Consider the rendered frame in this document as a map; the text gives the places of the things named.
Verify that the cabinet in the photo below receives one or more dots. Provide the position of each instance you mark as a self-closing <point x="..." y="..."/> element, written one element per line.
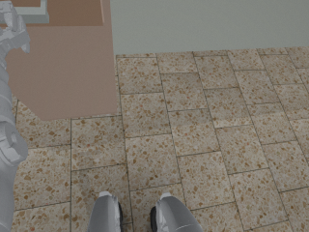
<point x="69" y="71"/>

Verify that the robot left hand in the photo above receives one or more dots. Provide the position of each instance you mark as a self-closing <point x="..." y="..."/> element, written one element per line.
<point x="15" y="35"/>

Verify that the handle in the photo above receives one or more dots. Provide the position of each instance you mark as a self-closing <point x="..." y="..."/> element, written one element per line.
<point x="33" y="15"/>

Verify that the robot left forearm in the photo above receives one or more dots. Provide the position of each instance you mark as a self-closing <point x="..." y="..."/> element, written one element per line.
<point x="6" y="100"/>

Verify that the drawer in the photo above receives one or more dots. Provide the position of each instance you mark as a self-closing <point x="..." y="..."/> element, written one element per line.
<point x="65" y="12"/>

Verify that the robot left thigh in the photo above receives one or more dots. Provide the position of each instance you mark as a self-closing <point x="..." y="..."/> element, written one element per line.
<point x="104" y="213"/>

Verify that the left robot shin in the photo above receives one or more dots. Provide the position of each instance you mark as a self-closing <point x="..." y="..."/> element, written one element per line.
<point x="117" y="222"/>

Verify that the left robot upper arm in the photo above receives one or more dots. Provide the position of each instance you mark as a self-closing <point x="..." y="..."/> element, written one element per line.
<point x="13" y="150"/>

